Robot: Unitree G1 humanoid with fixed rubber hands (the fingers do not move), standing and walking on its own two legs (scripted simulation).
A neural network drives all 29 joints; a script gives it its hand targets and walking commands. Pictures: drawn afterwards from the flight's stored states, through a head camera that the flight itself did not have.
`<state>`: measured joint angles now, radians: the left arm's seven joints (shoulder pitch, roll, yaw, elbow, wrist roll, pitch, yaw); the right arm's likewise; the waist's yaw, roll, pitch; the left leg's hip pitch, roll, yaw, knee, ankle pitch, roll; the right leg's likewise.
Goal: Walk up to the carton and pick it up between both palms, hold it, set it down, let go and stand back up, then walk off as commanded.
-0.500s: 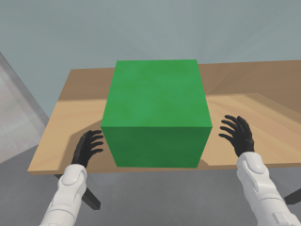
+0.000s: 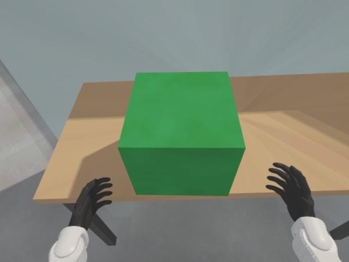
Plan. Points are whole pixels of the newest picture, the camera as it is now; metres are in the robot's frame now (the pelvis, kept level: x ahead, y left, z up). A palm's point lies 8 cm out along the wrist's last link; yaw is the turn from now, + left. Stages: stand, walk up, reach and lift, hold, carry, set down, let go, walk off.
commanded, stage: set down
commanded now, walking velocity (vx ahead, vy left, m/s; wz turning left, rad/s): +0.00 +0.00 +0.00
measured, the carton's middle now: (181, 133) +0.44 +0.01 +0.01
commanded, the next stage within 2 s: let go in 1.64 s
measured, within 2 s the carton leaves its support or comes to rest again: neither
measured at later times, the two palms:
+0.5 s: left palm (81, 231) +0.19 +0.23 +0.00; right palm (297, 216) +0.20 -0.23 +0.02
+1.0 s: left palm (81, 239) +0.18 +0.24 -0.03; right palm (296, 229) +0.19 -0.23 -0.02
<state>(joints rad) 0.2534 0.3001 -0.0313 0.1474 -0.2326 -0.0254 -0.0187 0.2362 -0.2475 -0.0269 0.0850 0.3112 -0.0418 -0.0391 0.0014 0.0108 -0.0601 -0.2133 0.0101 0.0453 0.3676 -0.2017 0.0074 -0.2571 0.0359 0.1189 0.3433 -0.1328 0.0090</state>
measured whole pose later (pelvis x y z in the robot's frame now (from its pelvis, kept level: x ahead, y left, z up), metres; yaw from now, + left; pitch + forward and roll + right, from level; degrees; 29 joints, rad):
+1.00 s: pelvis +0.01 +0.00 +0.00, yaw +0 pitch +3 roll +0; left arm 0.34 0.31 -0.03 0.22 -0.23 -0.03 -0.01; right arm 0.31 -0.22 -0.03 0.22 0.19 -0.13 0.00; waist 0.00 0.01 0.02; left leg -0.19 0.01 0.05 0.34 -0.20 0.00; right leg -0.25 0.04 0.12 0.34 -0.14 0.00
